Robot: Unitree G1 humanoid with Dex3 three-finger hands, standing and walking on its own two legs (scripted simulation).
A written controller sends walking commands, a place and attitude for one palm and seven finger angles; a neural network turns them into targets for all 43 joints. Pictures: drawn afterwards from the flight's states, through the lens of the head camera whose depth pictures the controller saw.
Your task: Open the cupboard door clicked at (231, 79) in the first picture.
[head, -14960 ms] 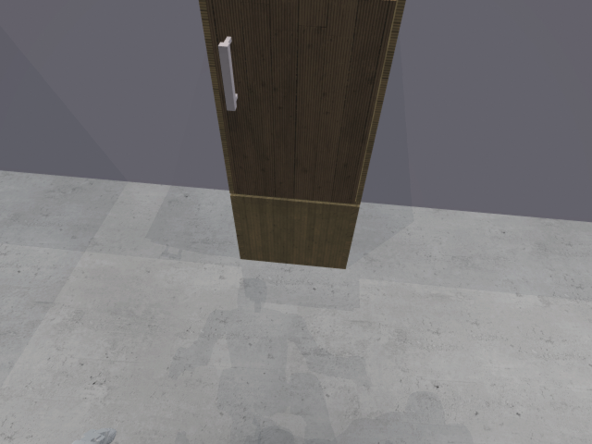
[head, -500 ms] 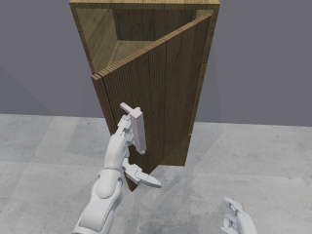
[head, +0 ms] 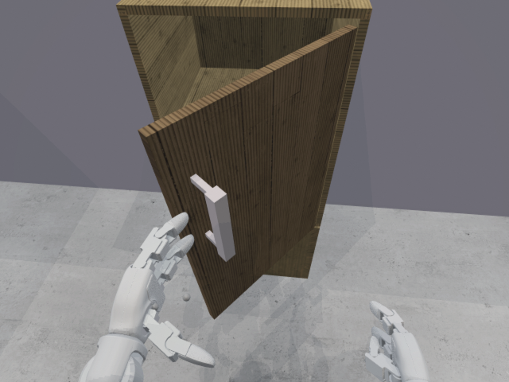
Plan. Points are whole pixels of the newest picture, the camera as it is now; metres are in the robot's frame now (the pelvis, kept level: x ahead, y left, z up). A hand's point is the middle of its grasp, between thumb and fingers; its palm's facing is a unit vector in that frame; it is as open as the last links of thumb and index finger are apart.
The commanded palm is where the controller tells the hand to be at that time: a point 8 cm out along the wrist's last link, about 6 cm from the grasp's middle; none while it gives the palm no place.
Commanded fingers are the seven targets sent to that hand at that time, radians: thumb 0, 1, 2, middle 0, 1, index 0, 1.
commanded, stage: slide the hand sideways off the handle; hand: left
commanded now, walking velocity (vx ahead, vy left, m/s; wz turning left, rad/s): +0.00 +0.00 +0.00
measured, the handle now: (213, 219) +0.33 +0.09 +0.09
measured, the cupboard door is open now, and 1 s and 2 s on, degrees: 50 50 50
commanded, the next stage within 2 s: draw the hand back to the body in 0.18 s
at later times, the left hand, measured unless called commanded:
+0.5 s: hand (152, 309) +0.19 +0.14 +0.10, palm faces -0.04 -1.00 -0.07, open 16.3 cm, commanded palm +0.16 +0.20 +0.11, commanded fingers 0.00 -0.50 0.30 -0.15 -0.30 -0.15 -0.30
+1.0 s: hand (75, 297) +0.18 +0.22 +0.14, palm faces +0.25 -0.92 -0.30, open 14.7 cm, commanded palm +0.14 +0.27 +0.16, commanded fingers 0.00 0.09 0.56 -0.17 -0.30 -0.17 -0.30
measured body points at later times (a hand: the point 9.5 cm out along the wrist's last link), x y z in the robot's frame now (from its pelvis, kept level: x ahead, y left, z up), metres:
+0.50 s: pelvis -0.02 +0.01 -0.01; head +0.00 +0.00 +0.44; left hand +0.19 +0.20 +0.11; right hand +0.17 -0.20 -0.08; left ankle -0.03 +0.15 -0.71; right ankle +0.01 -0.11 -0.71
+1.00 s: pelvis -0.01 +0.02 +0.02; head -0.01 +0.01 +0.47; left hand +0.17 +0.27 +0.16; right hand +0.18 -0.18 -0.05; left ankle -0.03 +0.15 -0.71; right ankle +0.01 -0.11 -0.71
